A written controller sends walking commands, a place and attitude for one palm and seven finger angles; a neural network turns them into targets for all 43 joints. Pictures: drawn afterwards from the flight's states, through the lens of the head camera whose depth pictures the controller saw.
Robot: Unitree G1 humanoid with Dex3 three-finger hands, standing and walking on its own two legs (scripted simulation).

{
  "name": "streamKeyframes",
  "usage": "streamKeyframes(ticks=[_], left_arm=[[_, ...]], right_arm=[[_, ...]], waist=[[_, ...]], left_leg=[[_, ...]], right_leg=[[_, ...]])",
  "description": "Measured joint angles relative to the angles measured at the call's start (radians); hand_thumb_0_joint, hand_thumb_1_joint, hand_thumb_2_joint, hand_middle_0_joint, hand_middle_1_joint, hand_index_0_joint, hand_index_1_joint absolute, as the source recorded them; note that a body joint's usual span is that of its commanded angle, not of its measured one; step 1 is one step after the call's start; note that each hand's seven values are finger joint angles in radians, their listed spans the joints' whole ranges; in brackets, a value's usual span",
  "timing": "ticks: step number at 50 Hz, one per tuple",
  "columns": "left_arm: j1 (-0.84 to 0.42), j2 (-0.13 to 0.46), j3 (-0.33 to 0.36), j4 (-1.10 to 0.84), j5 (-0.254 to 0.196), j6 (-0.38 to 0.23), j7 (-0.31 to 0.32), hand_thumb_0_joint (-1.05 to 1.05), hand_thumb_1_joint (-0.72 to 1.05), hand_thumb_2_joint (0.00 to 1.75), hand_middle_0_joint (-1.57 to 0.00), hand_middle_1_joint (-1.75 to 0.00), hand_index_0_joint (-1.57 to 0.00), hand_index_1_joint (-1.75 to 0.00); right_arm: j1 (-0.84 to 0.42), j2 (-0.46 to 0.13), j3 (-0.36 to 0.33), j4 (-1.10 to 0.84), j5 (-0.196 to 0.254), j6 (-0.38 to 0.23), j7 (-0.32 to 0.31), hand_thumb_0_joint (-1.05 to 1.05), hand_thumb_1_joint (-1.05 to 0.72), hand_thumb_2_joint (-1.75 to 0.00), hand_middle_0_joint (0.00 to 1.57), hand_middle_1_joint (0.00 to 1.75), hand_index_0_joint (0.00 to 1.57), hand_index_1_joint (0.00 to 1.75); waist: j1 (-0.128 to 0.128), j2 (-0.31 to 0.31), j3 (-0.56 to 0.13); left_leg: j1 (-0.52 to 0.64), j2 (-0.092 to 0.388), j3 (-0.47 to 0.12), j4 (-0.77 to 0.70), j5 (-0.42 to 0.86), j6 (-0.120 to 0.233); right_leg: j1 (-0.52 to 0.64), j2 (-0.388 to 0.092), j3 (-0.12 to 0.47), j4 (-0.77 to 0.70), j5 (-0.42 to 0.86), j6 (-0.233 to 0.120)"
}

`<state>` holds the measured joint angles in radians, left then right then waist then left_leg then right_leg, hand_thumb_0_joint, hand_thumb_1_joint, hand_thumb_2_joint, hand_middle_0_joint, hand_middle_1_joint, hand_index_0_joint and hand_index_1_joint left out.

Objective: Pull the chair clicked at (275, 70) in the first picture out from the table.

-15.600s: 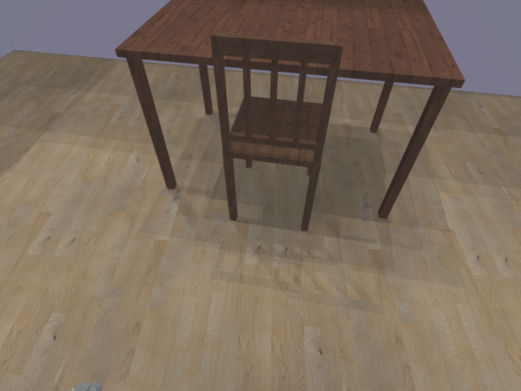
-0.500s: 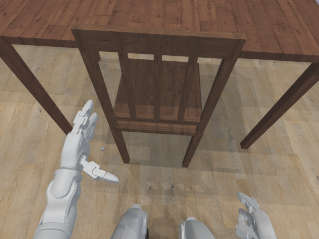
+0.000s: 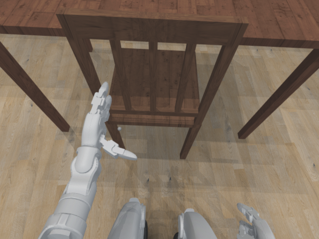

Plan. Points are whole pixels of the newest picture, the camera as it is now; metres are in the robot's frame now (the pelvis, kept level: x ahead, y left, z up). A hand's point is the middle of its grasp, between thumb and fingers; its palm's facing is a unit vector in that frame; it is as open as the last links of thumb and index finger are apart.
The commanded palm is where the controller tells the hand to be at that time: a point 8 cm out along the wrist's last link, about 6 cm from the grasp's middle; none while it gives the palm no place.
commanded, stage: aim the fingers beside a spindle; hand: left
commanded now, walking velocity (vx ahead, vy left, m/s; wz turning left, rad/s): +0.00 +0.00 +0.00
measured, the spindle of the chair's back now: (153, 82) +0.53 +0.04 +0.01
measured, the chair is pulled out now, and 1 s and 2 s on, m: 0.00 0.00 0.00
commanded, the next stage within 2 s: push the fingers through the gap in 0.70 s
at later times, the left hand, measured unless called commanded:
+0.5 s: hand (120, 126) +0.38 +0.11 +0.02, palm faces -0.03 -1.00 -0.04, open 16.9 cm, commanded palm +0.37 +0.15 +0.02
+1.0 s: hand (124, 121) +0.40 +0.11 +0.01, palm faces -0.05 -1.00 -0.05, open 16.9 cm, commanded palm +0.39 +0.15 +0.02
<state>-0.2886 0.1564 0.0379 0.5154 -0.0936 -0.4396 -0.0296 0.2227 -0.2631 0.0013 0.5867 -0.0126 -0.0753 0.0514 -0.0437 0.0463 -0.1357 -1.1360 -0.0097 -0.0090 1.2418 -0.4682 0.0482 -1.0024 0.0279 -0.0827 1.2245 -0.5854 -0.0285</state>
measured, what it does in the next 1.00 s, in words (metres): stands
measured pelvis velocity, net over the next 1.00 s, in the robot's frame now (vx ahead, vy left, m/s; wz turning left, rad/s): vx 0.00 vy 0.00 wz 0.00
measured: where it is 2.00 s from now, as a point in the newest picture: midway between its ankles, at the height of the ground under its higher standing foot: outside the picture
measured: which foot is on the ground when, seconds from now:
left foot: down 0.00-1.00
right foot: down 0.00-1.00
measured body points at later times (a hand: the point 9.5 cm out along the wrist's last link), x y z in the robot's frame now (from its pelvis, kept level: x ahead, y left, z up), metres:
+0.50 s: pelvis +0.00 +0.00 +0.00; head +0.12 +0.00 +0.43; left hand +0.38 +0.17 +0.02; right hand +0.13 -0.26 -0.12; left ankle +0.06 +0.09 -0.63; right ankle +0.00 -0.11 -0.63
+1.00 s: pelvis +0.00 +0.00 -0.01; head +0.12 +0.00 +0.43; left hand +0.39 +0.16 +0.02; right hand +0.13 -0.25 -0.13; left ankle +0.06 +0.09 -0.63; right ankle +0.00 -0.11 -0.63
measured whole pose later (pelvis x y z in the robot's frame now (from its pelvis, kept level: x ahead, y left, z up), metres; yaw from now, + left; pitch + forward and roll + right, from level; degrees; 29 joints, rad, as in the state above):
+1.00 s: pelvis +0.00 +0.00 -0.01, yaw +0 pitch +22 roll -3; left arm -0.40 0.16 0.05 0.64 -0.08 -0.48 -0.01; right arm 0.22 -0.26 0.00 0.59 -0.01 -0.01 0.07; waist -0.05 0.05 -0.14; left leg -1.19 -0.01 -0.01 1.27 -0.48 0.04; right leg -1.05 0.03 -0.09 1.26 -0.60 -0.03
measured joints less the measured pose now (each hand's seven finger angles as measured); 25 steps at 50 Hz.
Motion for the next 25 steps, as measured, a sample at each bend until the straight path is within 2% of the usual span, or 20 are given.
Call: streamKeyframes(ticks=[10,18,25], left_arm=[[-0.103,0.004,0.036,0.103,0.018,-0.02,0.03,-0.02,-0.5,0.3,-0.06,-0.08,-0.06,-0.08],[-0.053,0.013,0.041,0.074,-0.005,-0.027,0.009,-0.02,-0.49,0.3,-0.06,-0.08,-0.06,-0.08],[-0.025,0.007,0.027,0.045,-0.009,-0.05,0.009,-0.02,-0.5,0.3,-0.06,-0.08,-0.06,-0.08]], right_arm=[[0.0,0.008,0.004,0.004,-0.008,0.035,0.012,0.01,-0.9,-0.9,0.2,0.3,0.2,0.3],[0.022,0.002,-0.001,0.0,0.001,0.057,0.02,0.01,-0.9,-0.9,0.2,0.3,0.2,0.3],[0.013,-0.004,-0.009,0.003,0.001,0.05,0.016,0.01,-0.9,-0.9,0.2,0.3,0.2,0.3]], waist=[[-0.016,-0.001,-0.003],[-0.008,0.003,-0.004],[-0.003,0.004,0.001]], left_leg=[[-0.047,0.006,0.005,0.025,-0.005,-0.002],[-0.033,0.008,0.009,0.011,-0.005,-0.003],[-0.027,0.006,0.001,0.014,-0.008,-0.005]], right_leg=[[-0.052,0.004,0.004,0.032,-0.006,-0.004],[-0.042,0.007,0.01,0.019,-0.004,-0.005],[-0.031,0.006,0.002,0.017,-0.007,-0.006]])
